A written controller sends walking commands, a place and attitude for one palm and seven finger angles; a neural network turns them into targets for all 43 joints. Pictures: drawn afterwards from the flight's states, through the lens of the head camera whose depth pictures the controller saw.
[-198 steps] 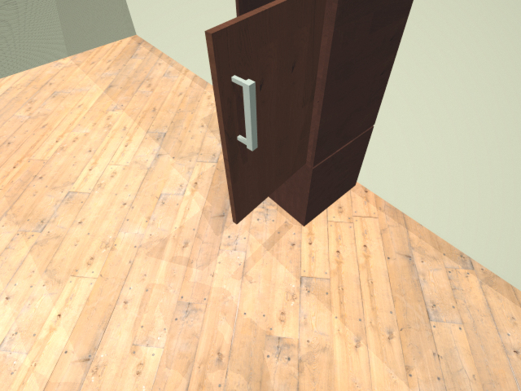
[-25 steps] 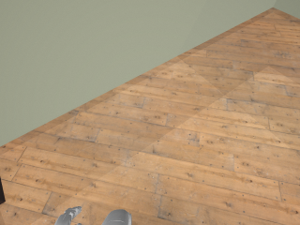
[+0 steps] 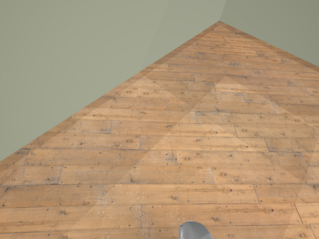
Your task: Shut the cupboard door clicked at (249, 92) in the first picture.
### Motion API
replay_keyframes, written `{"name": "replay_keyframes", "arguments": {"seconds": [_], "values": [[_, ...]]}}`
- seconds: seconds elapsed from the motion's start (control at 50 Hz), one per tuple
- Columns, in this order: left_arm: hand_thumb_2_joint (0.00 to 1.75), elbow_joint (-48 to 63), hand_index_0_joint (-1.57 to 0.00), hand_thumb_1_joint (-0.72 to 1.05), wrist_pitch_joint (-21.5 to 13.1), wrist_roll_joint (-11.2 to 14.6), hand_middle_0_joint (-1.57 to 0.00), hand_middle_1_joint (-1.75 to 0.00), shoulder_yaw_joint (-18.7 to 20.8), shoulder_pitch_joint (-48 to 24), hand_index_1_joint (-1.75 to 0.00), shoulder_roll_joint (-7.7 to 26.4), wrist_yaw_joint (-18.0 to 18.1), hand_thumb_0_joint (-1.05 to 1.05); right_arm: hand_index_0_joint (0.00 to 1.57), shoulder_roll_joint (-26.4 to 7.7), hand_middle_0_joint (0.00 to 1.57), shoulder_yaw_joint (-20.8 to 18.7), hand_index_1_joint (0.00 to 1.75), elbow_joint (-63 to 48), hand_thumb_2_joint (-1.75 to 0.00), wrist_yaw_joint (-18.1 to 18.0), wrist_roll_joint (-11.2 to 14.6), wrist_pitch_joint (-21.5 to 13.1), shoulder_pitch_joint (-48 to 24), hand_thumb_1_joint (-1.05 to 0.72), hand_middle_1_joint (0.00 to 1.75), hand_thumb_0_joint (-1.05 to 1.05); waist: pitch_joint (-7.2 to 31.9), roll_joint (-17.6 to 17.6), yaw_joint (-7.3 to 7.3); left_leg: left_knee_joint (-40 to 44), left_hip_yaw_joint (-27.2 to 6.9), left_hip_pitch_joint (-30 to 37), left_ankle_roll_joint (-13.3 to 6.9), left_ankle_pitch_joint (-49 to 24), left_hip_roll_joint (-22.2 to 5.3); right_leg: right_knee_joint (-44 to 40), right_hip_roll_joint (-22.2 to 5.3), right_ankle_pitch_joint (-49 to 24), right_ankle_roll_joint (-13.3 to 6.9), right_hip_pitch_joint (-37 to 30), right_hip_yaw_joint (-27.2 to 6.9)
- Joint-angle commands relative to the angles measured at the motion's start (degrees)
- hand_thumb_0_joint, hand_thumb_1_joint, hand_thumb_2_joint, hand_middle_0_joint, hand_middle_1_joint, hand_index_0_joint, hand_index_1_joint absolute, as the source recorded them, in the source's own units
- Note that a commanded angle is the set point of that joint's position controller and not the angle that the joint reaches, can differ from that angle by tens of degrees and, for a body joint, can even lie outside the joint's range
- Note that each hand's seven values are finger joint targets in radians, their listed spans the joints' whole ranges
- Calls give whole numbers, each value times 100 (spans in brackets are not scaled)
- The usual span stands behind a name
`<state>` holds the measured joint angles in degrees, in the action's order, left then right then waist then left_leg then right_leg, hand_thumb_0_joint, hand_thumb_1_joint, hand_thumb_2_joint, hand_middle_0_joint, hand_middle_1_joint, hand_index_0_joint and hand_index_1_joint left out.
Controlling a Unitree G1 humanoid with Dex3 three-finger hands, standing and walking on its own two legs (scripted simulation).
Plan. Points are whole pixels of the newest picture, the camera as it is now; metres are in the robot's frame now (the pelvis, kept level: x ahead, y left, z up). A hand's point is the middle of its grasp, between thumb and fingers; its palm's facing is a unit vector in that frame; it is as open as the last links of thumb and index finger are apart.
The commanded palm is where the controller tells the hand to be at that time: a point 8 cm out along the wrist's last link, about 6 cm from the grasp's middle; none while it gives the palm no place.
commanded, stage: walk around to get in front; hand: left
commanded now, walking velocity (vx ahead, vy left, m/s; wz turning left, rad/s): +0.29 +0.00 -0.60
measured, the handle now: out of the picture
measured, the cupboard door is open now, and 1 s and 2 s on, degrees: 97 97 97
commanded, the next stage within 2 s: walk to a spot facing it in 1.18 s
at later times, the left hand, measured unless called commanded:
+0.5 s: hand (140, 180) +0.31 +0.07 -0.17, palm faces -0.28 -0.93 -0.24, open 7.3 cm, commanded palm none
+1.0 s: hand (149, 145) +0.45 +0.05 -0.19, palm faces -0.35 -0.93 -0.13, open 7.4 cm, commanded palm none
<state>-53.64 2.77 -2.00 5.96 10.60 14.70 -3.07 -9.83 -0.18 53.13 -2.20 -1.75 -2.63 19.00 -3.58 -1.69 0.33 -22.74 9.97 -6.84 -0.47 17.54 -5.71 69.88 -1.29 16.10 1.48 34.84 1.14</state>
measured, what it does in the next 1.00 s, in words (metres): walks ahead, turning right: right foot, then left foot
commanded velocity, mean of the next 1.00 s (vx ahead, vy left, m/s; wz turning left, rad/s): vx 0.35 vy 0.00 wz -0.41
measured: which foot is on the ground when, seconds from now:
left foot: down 0.00-0.28, up 0.30-0.86, down 0.88-1.00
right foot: up 0.00-0.26, down 0.28-0.88, up 0.90-1.00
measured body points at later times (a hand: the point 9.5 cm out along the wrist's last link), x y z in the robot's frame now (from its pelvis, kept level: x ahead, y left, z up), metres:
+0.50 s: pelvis +0.18 -0.09 -0.01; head +0.22 -0.12 +0.44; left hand +0.32 +0.12 -0.15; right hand +0.15 -0.33 -0.16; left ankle +0.23 +0.09 -0.65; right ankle +0.16 -0.13 -0.75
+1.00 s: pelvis +0.43 -0.12 -0.02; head +0.47 -0.11 +0.43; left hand +0.47 +0.10 -0.18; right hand +0.44 -0.37 -0.14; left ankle +0.49 -0.07 -0.75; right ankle +0.28 -0.18 -0.63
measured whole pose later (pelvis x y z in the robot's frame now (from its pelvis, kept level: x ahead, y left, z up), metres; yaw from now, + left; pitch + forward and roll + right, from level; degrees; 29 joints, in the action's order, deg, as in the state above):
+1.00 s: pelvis +0.43 -0.12 -0.02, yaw -28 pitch +0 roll -1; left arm -63.0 -1.1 -1.4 3.3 22.8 9.1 -0.5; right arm -8.4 -0.7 53.1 -0.9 -1.5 -4.3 8.1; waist -3.4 -2.1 3.2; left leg -32.5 10.1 -17.5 -3.5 15.2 -1.8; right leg 75.0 0.3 19.9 -1.8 22.9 0.2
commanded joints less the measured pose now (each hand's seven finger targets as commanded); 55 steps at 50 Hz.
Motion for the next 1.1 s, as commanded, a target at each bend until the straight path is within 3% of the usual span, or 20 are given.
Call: {"name": "replay_keyframes", "arguments": {"seconds": [0.0, 0.14, 0.18, 0.22, 0.24, 0.26, 0.28, 0.34, 0.42, 0.52, 0.72, 0.78, 0.8, 0.82, 0.84, 0.86, 0.9, 0.94, 1.0, 1.08], "values": [[90, 601, -20, 90, -186, 19, -20, -30, -156, -814, -30, -153, -94, 0, 20, -870, 20, -225, 30, 66, -90, -35, -12, -117, 938, -90, 30, 0, 144, 1110, -332, 596, -313, 1091, -207, -3099, -1196, -384, -187, -265, -19, 1005, 235], [90, 694, -20, 90, -245, 41, -20, -30, -237, -1513, -30, -158, -117, 0, 20, -938, 20, -238, 30, 340, -90, -3, -68, -67, 1261, -90, 30, 0, -261, 1175, -445, 353, 312, 1102, -336, -4052, -1430, -2631, -10, 6, -321, 111, 853], [90, 577, -20, 90, -279, 55, -20, -30, -191, -1061, -30, -40, -77, 0, 20, -1101, 20, -277, 30, 317, -90, 4, -35, -70, 1145, -90, 30, 0, 16, 1184, -196, -275, 470, 953, -306, -5402, -1504, -2898, 273, 259, -536, -857, 1022], [90, 170, -20, 90, -356, 44, -20, -30, -49, 483, -30, 265, -4, 0, 20, -1262, 20, -321, 30, 152, -90, 34, 41, -72, 568, -90, 30, 0, 662, 1031, 626, -1998, 742, 181, -48, -5588, -1291, -3543, 441, -78, -799, -2916, 978], [90, -76, -20, 90, -420, 17, -20, -30, 104, 1395, -30, 846, 65, 0, 20, -1073, 20, -280, 30, -10, -90, 118, 142, -84, 396, -90, 30, 0, 1254, 51, 1072, -3580, 826, -1317, 185, -3473, -917, -3958, -475, -150, -1137, -4720, -162], [90, -148, -20, 90, -459, 98, -20, -30, 233, 1856, -30, 1432, 172, 0, 20, -702, 20, -228, 30, -271, -90, 116, 228, -76, 336, -90, 30, 0, 1813, -1291, 1079, -5690, 325, -3126, 535, 1720, 204, -4754, -2234, -770, -1844, -5644, -3513], [90, -62, -20, 90, -411, 215, -20, -30, 235, 1491, -30, 1547, 259, 0, 20, -878, 20, -282, 30, -376, -90, 119, 187, -20, -92, -90, 30, 0, 1324, -810, 888, -6164, -789, -3520, 353, 1526, -21, -5351, -2354, -220, -1867, -4881, -3655], [90, 296, -20, 90, -487, 192, -20, -30, -53, 53, -30, 685, 280, 0, 20, -716, 20, -351, 30, -126, -90, 164, 73, 99, -157, -90, 30, 0, 6, -163, 64, -5331, -978, -2755, 383, -2, -507, -5918, -1525, 483, -1165, -2151, -1961], [90, 94, -20, 90, -704, 116, -20, -30, -104, 282, -30, 461, 286, 0, 20, -506, 20, -343, 30, 94, -90, 183, 23, 214, 257, -90, 30, 0, 278, -244, -274, -4431, -945, -2530, 464, -407, -365, -5748, -962, -1700, -914, -2241, -1119], [90, -206, -20, 90, -812, 139, -20, -30, -94, 991, -30, 291, 292, 0, 20, -484, 20, -354, 30, -155, -90, 216, 41, 172, -533, -90, 30, 0, 626, -409, -49, -3887, -927, -3339, 521, -825, -208, -5356, -746, -3490, -694, -3512, -964], [90, -626, -20, 90, -811, 72, -20, -30, -243, 1932, -30, 242, 456, 0, 20, -464, 20, -281, 30, -713, -90, 349, 70, 49, -2377, -90, 30, 0, -86, -386, 357, -2347, -630, -3631, 332, -423, 141, -5200, -1107, -4623, -1174, -4436, -1601], [90, -615, -20, 90, -830, 89, -20, -30, -208, 1754, -30, 425, 461, 0, 20, -470, 20, -279, 30, -562, -90, 298, 62, -27, -1903, -90, 30, 0, 215, -479, 20, -1360, -155, -2142, 111, -147, 699, -4454, -930, -6414, -1029, -4149, -1278], [90, -619, -20, 90, -848, 109, -20, -30, -194, 1640, -30, 468, 464, 0, 20, -566, 20, -311, 30, -331, -90, 230, 49, -62, -1200, -90, 30, 0, 493, -491, -310, -931, -66, -1186, 6, -502, 866, -3868, -754, -6699, -873, -3851, -1129], [90, -621, -20, 90, -853, 140, -20, -30, -176, 1518, -30, 448, 460, 0, 20, -829, 20, -389, 30, -22, -90, 179, 21, -76, -284, -90, 30, 0, 880, -276, -708, -694, -331, 508, -121, -1222, 568, -2914, -645, -5712, -706, -2781, -1064], [90, -486, -20, 90, -857, 229, -20, -30, -180, 1554, -30, 221, 411, 0, 20, -1392, 20, -530, 30, 150, -90, 113, -79, -110, 623, -90, 30, 0, 1519, 604, -994, -720, -2158, 2015, -694, -1650, -896, -1341, -33, -3249, -468, -1284, -677], [90, -357, -20, 90, -881, 287, -20, -30, -271, 1652, -30, -44, 347, 0, 20, -1689, 20, -560, 30, 232, -90, 86, -67, -108, 1108, -90, 30, 0, 2012, 1459, -891, -28, -3933, 2580, -1432, -2376, -2418, 706, 548, 1190, -390, -330, -280], [90, -303, -20, 90, -784, 101, -20, -30, -194, 1063, -30, 80, 349, 0, 20, -1180, 20, -421, 30, 26, -90, 97, 36, -97, 112, -90, 30, 0, 617, 530, -440, 715, -3303, 545, -1299, -858, -2167, 1362, -106, 877, -381, 130, -495], [90, -337, -20, 90, -572, 5, -20, -30, -166, 973, -30, -173, 194, 0, 20, -623, 20, -266, 30, -3, -90, 76, 24, -177, -283, -90, 30, 0, -296, 745, -96, 1184, -2212, -817, -668, -176, -1606, 1029, -393, 94, -296, -37, -438], [90, -355, -20, 90, -356, 3, -20, -30, -169, 1200, -30, -460, 136, 0, 20, -498, 20, -213, 30, 173, -90, 33, 50, -290, -99, -90, 30, 0, -24, 983, 141, 1111, -869, -626, -306, -1700, -1177, 491, -390, -354, -189, -25, -265], [90, -141, -20, 90, -263, -6, -20, -30, -109, 629, -30, -488, 77, 0, 20, -526, 20, -261, 30, 289, -90, 26, 60, -290, 297, -90, 30, 0, 40, 695, 85, 1075, -316, -219, -335, -2279, -1122, 82, -466, -957, -106, 540, -120]]}}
